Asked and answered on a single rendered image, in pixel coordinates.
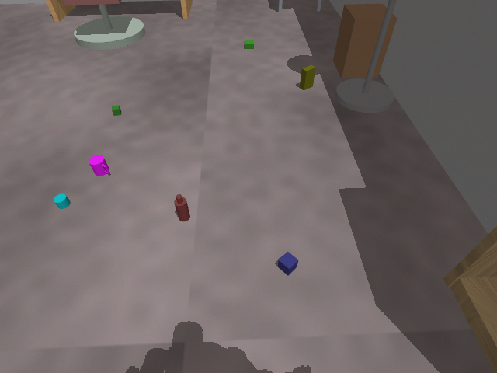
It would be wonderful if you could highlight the bookshelf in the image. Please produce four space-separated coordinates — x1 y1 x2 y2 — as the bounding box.
443 226 497 373

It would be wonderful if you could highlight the office chair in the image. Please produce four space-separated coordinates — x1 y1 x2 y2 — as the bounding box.
64 0 145 50

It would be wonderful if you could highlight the coat stand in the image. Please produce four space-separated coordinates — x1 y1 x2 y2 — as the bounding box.
335 0 396 113

